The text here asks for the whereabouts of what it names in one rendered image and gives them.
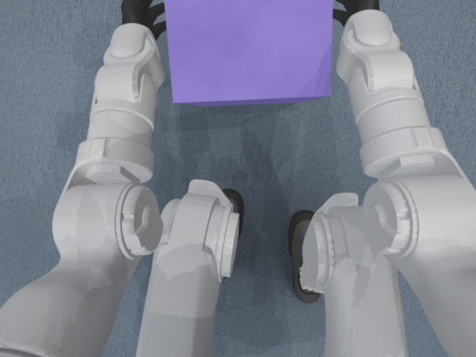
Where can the robot right thigh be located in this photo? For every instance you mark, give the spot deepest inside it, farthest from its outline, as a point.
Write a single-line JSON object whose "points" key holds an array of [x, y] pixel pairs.
{"points": [[363, 307]]}

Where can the carton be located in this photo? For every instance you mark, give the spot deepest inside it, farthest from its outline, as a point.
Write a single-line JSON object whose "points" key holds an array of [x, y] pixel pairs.
{"points": [[249, 52]]}

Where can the robot right hand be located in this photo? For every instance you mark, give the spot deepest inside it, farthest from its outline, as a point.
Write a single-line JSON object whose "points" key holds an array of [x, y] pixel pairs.
{"points": [[352, 7]]}

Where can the left robot forearm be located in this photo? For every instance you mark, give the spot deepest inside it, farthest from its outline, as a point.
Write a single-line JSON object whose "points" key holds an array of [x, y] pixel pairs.
{"points": [[122, 118]]}

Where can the robot right shin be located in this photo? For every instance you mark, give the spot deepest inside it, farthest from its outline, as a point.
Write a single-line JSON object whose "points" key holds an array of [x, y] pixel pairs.
{"points": [[337, 200]]}

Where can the right robot upper arm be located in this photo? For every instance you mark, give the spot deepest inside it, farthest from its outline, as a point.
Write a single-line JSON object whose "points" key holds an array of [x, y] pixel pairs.
{"points": [[426, 224]]}

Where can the robot left hand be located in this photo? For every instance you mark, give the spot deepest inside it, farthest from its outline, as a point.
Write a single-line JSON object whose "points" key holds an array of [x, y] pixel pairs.
{"points": [[139, 12]]}

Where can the right robot forearm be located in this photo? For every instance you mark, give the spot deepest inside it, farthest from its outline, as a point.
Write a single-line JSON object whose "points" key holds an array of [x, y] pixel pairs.
{"points": [[396, 135]]}

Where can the left robot upper arm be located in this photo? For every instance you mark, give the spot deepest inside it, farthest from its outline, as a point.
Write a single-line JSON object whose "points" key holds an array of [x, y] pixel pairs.
{"points": [[101, 231]]}

